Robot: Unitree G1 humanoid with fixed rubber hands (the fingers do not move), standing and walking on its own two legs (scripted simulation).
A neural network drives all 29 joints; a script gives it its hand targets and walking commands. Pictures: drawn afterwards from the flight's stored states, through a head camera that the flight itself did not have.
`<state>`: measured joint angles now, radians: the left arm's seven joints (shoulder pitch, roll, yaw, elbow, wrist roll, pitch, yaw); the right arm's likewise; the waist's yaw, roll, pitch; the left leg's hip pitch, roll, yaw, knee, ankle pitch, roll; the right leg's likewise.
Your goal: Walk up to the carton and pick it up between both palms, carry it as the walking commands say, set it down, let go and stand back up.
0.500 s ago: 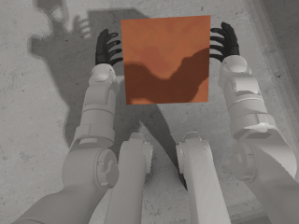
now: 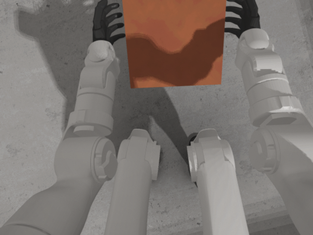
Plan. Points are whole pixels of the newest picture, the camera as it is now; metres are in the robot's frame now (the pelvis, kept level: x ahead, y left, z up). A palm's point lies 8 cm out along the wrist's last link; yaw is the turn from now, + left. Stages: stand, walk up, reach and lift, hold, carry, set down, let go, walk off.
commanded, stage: set down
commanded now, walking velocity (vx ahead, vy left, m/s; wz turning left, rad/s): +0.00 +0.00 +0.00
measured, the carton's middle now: (172, 41) +0.53 -0.01 -0.23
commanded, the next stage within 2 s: none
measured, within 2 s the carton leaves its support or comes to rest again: rests again in 1.78 s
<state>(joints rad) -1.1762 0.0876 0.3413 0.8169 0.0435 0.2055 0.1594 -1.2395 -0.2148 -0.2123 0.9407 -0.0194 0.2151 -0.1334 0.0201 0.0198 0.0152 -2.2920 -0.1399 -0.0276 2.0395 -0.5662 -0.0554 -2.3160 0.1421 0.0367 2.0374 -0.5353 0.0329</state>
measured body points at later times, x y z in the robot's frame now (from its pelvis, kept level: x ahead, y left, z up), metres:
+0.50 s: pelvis -0.01 +0.00 -0.04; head +0.36 -0.01 +0.20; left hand +0.55 +0.15 -0.21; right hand +0.54 -0.16 -0.22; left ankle +0.10 +0.11 -0.37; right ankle +0.10 -0.11 -0.37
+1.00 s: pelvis -0.01 +0.00 -0.05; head +0.35 -0.01 +0.22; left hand +0.54 +0.15 -0.21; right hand +0.54 -0.17 -0.23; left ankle +0.10 +0.11 -0.37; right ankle +0.10 -0.10 -0.37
